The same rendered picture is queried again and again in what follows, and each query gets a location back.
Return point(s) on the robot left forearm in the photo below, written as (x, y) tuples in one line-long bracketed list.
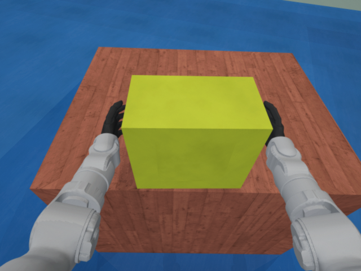
[(93, 178)]

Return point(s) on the pedestal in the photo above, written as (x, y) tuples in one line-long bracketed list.
[(249, 220)]

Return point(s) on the robot right forearm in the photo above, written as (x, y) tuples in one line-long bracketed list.
[(300, 191)]

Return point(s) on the robot right hand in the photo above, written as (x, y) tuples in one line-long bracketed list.
[(275, 119)]

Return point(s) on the carton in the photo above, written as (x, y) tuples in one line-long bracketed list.
[(193, 132)]

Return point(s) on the robot left hand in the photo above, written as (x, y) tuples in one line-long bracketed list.
[(112, 123)]

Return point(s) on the left robot upper arm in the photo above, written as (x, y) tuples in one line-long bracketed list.
[(65, 235)]

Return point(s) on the right robot upper arm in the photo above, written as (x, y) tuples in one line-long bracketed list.
[(326, 243)]

